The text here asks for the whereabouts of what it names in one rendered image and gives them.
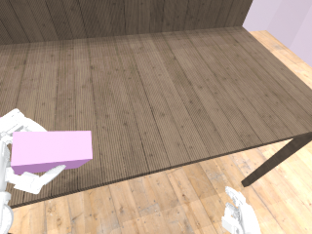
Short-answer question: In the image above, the robot left forearm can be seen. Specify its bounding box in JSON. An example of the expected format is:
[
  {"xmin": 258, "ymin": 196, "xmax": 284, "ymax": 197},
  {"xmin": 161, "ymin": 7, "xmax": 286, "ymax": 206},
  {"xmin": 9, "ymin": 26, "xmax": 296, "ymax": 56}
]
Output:
[{"xmin": 0, "ymin": 191, "xmax": 14, "ymax": 234}]

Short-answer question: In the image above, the table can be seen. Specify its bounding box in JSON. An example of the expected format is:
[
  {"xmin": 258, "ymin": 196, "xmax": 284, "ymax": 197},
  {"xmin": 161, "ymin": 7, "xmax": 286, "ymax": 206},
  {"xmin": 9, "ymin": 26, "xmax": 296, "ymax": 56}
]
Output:
[{"xmin": 0, "ymin": 0, "xmax": 312, "ymax": 234}]

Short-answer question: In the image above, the sponge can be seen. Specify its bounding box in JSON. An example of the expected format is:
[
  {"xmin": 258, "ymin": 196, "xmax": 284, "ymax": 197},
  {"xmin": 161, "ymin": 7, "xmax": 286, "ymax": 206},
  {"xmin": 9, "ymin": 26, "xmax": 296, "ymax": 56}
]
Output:
[{"xmin": 11, "ymin": 131, "xmax": 93, "ymax": 176}]

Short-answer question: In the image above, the right robot hand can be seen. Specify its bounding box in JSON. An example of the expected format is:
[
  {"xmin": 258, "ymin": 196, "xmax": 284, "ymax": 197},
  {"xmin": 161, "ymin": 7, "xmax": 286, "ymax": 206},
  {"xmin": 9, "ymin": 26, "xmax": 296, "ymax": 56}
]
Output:
[{"xmin": 221, "ymin": 186, "xmax": 261, "ymax": 234}]

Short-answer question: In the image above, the left robot hand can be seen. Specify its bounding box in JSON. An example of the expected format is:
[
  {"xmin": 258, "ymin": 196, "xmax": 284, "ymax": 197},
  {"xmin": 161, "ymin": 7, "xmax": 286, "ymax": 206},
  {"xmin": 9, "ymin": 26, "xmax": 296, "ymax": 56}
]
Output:
[{"xmin": 0, "ymin": 108, "xmax": 66, "ymax": 194}]

